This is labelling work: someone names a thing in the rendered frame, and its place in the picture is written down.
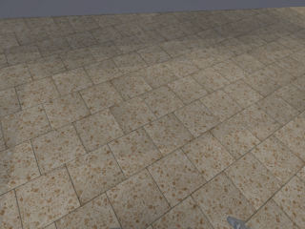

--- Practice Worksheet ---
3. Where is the robot right hand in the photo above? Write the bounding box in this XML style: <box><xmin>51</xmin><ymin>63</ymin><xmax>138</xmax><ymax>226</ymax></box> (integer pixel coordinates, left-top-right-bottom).
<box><xmin>227</xmin><ymin>217</ymin><xmax>251</xmax><ymax>229</ymax></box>

